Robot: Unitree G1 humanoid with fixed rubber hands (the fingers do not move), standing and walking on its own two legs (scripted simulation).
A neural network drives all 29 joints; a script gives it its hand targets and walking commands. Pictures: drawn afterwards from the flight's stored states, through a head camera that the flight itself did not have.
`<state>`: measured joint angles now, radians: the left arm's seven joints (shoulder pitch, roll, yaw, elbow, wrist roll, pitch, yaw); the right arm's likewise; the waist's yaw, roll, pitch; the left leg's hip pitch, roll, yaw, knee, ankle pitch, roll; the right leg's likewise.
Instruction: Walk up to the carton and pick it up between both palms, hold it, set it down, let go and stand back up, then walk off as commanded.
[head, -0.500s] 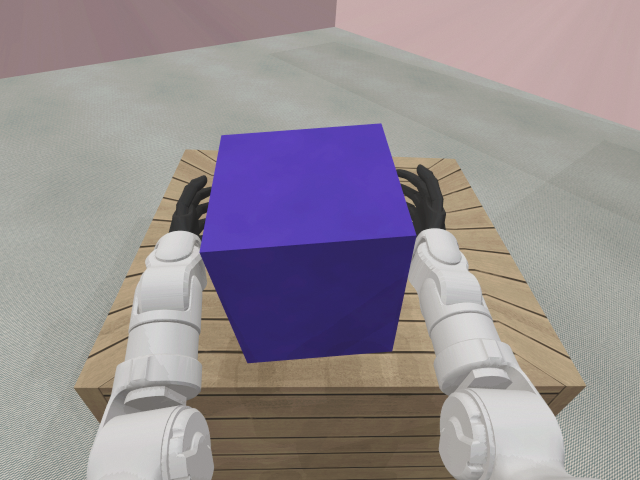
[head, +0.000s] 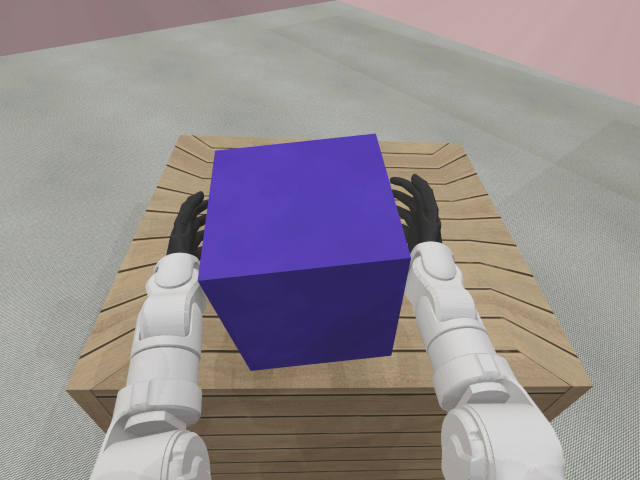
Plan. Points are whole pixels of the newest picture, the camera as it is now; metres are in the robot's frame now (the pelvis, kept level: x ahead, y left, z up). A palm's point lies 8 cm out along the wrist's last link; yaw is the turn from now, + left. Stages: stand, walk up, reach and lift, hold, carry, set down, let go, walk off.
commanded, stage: set down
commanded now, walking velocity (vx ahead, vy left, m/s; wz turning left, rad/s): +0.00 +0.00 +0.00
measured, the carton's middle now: (309, 260) +0.40 +0.02 +0.08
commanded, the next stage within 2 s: none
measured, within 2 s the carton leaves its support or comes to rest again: neither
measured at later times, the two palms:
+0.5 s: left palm (202, 265) +0.38 +0.16 +0.09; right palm (427, 251) +0.40 -0.14 +0.10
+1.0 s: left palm (208, 270) +0.39 +0.16 +0.07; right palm (426, 261) +0.41 -0.14 +0.08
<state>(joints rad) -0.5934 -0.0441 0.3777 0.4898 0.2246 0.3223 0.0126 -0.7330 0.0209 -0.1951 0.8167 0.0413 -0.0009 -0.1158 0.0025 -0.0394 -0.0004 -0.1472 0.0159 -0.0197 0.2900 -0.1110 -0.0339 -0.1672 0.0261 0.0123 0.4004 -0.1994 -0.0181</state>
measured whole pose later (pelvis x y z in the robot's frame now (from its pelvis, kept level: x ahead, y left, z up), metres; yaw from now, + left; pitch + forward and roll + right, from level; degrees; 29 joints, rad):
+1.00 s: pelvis +0.01 +0.00 +0.00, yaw +0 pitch -1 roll +1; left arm -0.58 -0.09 0.40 0.63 0.24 0.16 0.05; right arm -0.69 0.03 -0.35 0.89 -0.12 -0.09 0.00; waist 0.00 -0.04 0.04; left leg -0.15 0.02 -0.02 0.29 -0.13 -0.03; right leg -0.17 0.03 0.01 0.40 -0.22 -0.02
